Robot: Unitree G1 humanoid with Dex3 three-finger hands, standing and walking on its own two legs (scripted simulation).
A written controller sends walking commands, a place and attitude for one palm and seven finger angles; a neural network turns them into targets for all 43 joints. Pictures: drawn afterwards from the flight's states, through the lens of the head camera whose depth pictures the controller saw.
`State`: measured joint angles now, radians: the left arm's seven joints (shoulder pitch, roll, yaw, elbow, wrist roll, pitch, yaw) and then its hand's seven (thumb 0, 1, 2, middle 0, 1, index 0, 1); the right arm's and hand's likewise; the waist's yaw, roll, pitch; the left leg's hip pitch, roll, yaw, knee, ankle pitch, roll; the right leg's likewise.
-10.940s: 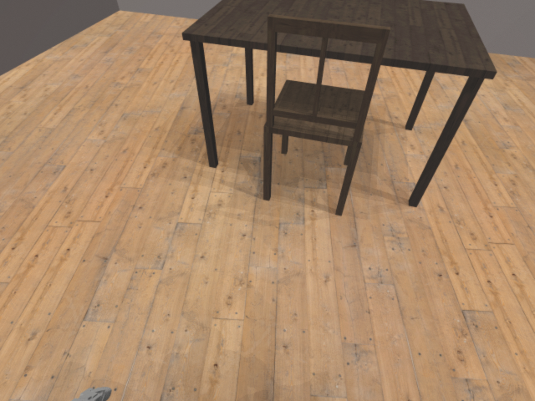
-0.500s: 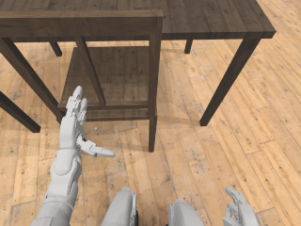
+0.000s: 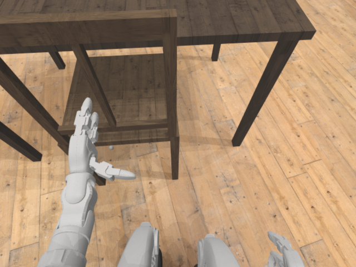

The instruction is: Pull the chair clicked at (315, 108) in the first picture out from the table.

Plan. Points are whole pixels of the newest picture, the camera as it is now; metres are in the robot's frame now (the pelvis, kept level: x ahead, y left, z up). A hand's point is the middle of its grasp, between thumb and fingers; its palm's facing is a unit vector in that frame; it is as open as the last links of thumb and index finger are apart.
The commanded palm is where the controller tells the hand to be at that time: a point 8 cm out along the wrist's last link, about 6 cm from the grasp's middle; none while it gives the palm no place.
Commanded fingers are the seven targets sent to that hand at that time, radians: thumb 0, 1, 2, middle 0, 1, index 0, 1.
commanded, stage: aim the fingers beside a spindle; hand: left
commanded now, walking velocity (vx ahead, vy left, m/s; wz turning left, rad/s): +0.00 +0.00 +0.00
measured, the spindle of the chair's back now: (98, 92) +0.51 +0.22 +0.04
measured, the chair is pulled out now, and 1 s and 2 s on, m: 0.00 0.00 0.00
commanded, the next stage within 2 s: none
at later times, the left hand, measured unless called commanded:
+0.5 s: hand (103, 149) +0.36 +0.18 +0.02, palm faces +0.15 -0.99 -0.04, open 16.9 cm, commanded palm +0.33 +0.22 +0.03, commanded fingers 0.00 -0.50 0.30 -0.06 -0.08 -0.06 -0.08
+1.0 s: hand (104, 155) +0.35 +0.18 +0.03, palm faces +0.09 -1.00 -0.02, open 16.9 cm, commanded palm +0.32 +0.22 +0.02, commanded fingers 0.00 -0.50 0.30 -0.06 -0.08 -0.06 -0.08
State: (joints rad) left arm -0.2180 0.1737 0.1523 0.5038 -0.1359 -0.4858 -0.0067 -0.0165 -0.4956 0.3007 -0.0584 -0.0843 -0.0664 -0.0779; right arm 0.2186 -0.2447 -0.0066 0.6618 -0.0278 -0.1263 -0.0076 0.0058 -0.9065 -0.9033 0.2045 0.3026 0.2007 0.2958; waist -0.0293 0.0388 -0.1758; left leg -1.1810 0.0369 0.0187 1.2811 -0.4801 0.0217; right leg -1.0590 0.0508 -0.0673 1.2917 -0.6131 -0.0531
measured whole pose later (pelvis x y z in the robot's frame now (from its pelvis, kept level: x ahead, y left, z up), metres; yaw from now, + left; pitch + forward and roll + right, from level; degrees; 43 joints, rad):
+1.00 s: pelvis +0.00 +0.01 +0.00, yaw +0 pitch +21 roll -3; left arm -0.20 0.18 0.11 0.52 -0.16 -0.48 -0.04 -0.02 -0.50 0.30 -0.05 -0.08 -0.06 -0.08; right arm 0.21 -0.25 0.00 0.65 -0.02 -0.11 -0.01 0.01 -0.91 -0.90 0.20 0.30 0.20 0.30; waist -0.01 0.04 -0.18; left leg -1.18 0.03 0.01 1.29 -0.48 0.04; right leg -1.04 0.04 -0.08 1.28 -0.61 -0.04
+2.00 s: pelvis +0.00 +0.00 +0.00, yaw +0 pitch +22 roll -2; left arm -0.24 0.21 0.18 0.53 -0.14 -0.52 -0.01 -0.02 -0.50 0.30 -0.06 -0.08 -0.07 -0.08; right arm 0.20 -0.25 0.00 0.65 -0.02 -0.11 -0.01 0.01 -0.91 -0.90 0.20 0.30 0.20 0.30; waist -0.03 0.04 -0.18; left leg -1.19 0.03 0.01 1.30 -0.48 0.02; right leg -1.07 0.05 -0.07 1.31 -0.62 -0.05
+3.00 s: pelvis -0.01 +0.00 -0.01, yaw +0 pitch +22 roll -2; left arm -0.33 0.20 0.17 0.63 -0.13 -0.53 -0.01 -0.02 -0.50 0.30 -0.06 -0.08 -0.07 -0.08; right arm 0.19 -0.25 0.01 0.67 -0.03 -0.11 -0.02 0.00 -0.91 -0.90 0.20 0.30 0.20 0.30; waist -0.04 0.03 -0.18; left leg -1.23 0.03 0.00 1.32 -0.48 0.02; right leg -1.10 0.05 -0.08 1.33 -0.62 -0.06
